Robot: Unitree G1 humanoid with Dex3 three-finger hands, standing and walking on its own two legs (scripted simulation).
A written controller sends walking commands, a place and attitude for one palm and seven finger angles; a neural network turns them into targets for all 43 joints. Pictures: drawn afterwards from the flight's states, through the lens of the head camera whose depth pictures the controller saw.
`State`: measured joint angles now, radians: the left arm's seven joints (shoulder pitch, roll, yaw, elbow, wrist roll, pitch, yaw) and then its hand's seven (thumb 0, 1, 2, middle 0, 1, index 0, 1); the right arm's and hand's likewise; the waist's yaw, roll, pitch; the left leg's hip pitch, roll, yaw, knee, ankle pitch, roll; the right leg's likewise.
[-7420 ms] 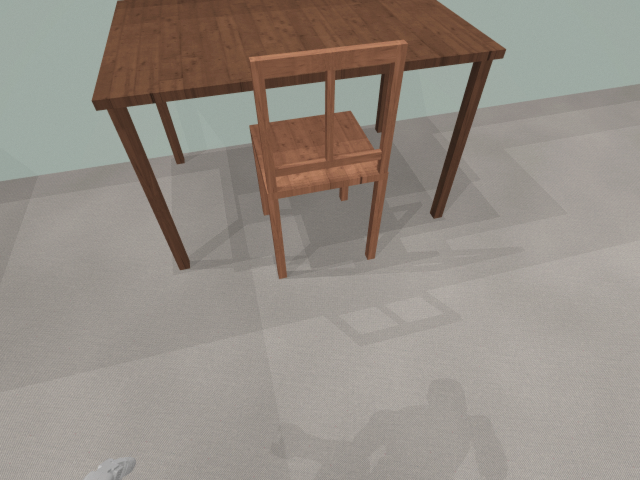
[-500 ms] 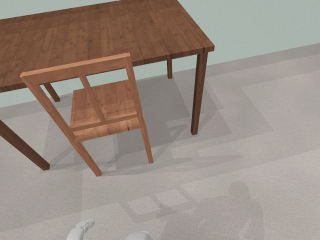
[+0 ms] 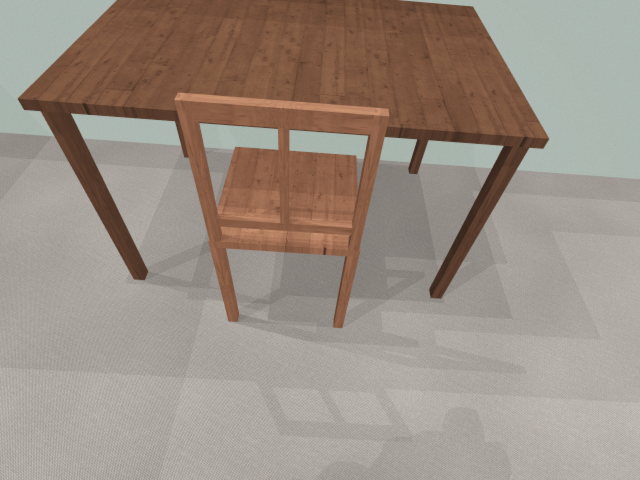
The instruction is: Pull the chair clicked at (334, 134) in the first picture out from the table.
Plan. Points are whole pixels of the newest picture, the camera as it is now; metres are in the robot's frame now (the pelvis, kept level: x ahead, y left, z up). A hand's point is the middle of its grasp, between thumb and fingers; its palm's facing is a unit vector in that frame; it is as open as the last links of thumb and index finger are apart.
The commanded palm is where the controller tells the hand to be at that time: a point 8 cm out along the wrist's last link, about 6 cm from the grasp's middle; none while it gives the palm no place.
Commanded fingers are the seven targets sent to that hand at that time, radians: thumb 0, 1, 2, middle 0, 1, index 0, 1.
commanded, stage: take the last steps up to it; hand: left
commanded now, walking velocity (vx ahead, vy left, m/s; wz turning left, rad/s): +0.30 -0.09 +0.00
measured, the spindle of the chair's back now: (284, 178) +0.71 +0.14 -0.10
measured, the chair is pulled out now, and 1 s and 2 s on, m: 0.00 0.00 0.00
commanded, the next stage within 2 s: come to a stop and stand still in 0.70 s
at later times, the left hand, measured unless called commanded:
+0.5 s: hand out of the picture +0.08 +0.10 -0.16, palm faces +0.09 -0.98 -0.18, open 7.3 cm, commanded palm none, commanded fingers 0.00 0.90 0.90 -0.20 -0.30 -0.20 -0.30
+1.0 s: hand (245, 378) +0.29 +0.14 -0.18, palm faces +0.11 -0.97 -0.20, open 7.3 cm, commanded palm none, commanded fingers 0.00 0.90 0.90 -0.20 -0.30 -0.20 -0.30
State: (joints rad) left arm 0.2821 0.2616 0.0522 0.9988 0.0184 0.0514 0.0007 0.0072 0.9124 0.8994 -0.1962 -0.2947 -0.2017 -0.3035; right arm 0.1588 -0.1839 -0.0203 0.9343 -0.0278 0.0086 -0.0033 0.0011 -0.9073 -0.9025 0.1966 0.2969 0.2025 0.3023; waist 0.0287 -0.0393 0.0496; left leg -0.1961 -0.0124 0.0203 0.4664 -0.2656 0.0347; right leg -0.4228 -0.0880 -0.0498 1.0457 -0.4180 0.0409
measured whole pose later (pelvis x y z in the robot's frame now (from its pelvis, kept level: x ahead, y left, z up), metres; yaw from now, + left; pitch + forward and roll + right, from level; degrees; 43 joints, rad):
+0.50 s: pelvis +0.11 -0.06 +0.01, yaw +2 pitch -1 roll +1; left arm 0.40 0.11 0.02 1.09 0.02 -0.06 0.00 0.00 0.91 0.90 -0.20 -0.30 -0.20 -0.30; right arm 0.30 -0.20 -0.06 1.06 -0.03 0.00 0.01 0.01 -0.91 -0.90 0.19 0.30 0.20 0.30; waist -0.01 0.03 0.01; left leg -0.53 0.08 0.03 1.06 -0.25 0.02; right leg -0.05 0.03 -0.12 0.33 -0.27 -0.07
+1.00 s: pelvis +0.27 -0.04 +0.00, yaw +2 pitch -2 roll +0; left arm 0.23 0.17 0.04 1.05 0.01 0.01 0.05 0.01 0.93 0.90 -0.20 -0.29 -0.20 -0.30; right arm 0.16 -0.15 -0.03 1.04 -0.02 -0.03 -0.04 -0.02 -0.95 -0.90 0.20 0.30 0.20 0.30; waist 0.02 -0.04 0.06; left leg -0.20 0.00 0.11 0.43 -0.20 0.05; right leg -0.42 -0.07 -0.01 0.87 -0.34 0.03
